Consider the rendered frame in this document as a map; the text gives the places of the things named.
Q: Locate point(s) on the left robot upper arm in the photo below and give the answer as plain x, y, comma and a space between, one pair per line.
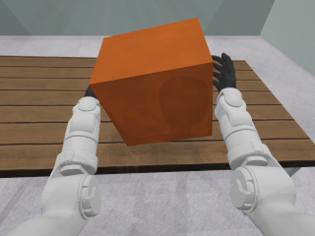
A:
67, 204

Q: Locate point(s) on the carton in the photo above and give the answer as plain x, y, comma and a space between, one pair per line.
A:
156, 84

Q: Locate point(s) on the robot left forearm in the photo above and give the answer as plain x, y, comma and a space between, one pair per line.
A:
78, 155

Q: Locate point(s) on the left robot hand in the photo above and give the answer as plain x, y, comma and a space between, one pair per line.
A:
90, 93

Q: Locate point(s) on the right robot upper arm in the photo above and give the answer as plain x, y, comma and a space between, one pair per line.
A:
267, 195

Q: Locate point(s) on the table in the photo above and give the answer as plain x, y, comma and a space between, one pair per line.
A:
37, 96

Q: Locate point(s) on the robot right forearm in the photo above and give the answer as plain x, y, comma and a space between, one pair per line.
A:
239, 133

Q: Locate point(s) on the right robot hand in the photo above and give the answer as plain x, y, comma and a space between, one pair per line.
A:
226, 77

